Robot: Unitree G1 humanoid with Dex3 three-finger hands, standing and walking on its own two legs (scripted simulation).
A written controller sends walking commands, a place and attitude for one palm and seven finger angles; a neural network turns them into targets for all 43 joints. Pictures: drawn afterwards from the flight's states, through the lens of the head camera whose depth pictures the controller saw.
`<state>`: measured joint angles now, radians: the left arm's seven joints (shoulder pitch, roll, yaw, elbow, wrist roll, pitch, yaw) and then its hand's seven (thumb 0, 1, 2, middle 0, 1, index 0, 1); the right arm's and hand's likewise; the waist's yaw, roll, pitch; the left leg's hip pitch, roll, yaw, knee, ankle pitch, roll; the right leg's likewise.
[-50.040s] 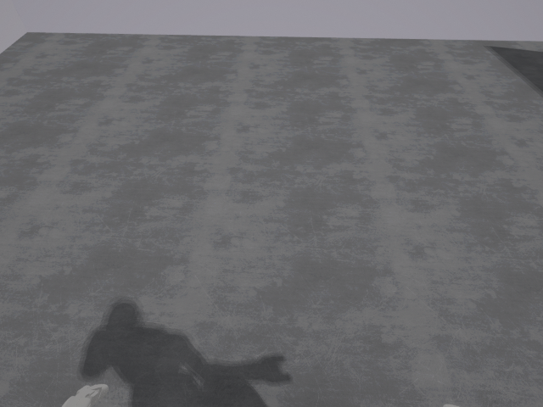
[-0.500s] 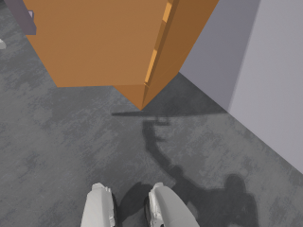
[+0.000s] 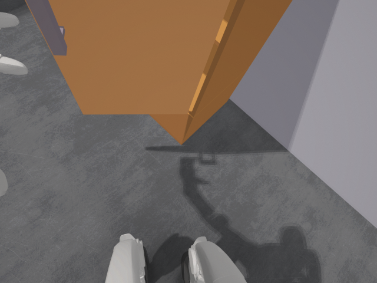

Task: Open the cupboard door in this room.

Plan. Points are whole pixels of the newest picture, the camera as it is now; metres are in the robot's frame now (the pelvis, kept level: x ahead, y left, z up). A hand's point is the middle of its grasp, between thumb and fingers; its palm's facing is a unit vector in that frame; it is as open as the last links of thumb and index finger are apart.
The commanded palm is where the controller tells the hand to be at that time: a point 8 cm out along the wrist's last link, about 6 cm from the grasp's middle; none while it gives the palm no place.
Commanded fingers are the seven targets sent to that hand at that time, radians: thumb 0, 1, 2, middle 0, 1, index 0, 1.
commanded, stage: move the hooked fingers beside the handle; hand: left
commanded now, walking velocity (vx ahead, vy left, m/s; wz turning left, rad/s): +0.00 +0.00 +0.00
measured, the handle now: (50, 16) +0.60 +0.21 +0.08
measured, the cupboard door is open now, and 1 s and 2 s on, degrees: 49 49 49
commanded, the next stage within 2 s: slide the fingers in behind the handle in 1.06 s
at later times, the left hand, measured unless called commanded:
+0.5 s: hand (5, 30) +0.55 +0.26 +0.10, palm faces +0.04 -1.00 -0.02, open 14.0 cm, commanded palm +0.55 +0.29 +0.08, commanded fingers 0.00 -0.50 0.30 -0.30 -1.20 -0.30 -1.20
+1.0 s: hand (1, 38) +0.55 +0.28 +0.08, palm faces +0.00 -1.00 +0.01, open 14.0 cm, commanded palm +0.55 +0.28 +0.08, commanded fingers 0.00 -0.50 0.30 -0.30 -1.20 -0.30 -1.20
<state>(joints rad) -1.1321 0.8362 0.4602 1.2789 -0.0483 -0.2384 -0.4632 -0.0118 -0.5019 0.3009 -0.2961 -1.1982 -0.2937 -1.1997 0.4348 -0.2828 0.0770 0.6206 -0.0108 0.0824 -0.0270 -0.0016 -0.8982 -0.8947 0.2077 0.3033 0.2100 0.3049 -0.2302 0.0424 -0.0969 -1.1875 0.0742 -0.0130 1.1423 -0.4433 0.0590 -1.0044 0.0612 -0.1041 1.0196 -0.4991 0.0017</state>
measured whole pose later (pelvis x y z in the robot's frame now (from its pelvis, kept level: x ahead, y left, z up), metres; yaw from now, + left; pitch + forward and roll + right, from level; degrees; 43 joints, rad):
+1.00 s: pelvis -0.01 +0.00 -0.01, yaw -1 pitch +29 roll -8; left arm -1.18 0.89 0.46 1.32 -0.04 -0.23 -0.48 -0.01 -0.50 0.30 -0.30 -1.20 -0.29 -1.20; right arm 0.40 -0.29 0.10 0.62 0.00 0.06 -0.04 0.00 -0.90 -0.89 0.21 0.30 0.21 0.30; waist -0.24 0.05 -0.09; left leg -1.26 0.08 -0.03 1.20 -0.45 0.06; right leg -1.07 0.07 -0.11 1.08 -0.51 0.00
